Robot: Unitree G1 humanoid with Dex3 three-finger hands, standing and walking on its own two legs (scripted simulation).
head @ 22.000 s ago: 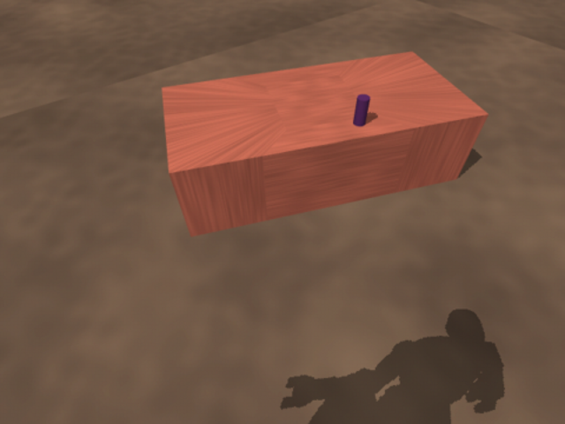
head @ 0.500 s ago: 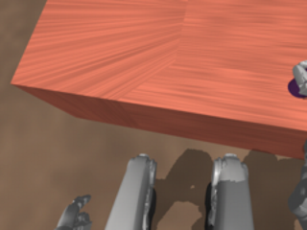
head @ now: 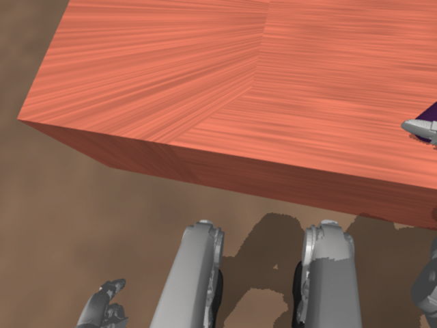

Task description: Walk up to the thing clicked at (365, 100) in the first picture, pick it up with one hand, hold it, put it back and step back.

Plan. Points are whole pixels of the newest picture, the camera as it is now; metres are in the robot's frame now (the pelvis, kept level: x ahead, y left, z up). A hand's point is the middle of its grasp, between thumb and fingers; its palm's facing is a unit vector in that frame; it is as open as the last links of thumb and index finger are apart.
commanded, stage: withdraw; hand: right
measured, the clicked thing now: out of the picture +0.46 -0.32 -0.01
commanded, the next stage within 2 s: rise in 0.26 s
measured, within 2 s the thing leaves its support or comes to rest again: neither
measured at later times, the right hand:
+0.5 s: hand out of the picture +0.43 -0.38 +0.11, palm faces +0.41 +0.89 -0.20, open 16.9 cm
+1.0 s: hand out of the picture +0.32 -0.36 +0.19, palm faces +0.40 +0.83 -0.39, open 17.2 cm
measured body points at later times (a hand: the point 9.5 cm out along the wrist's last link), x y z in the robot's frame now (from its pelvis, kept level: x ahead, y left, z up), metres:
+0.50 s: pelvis +0.01 -0.01 +0.11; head +0.19 -0.06 +0.52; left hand +0.14 +0.26 -0.01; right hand +0.40 -0.43 +0.12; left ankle +0.06 +0.13 -0.43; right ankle +0.09 -0.15 -0.43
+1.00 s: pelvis +0.05 -0.03 +0.26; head +0.12 -0.06 +0.71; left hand +0.17 +0.23 +0.16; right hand +0.29 -0.40 +0.21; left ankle +0.06 +0.13 -0.43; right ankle +0.09 -0.15 -0.43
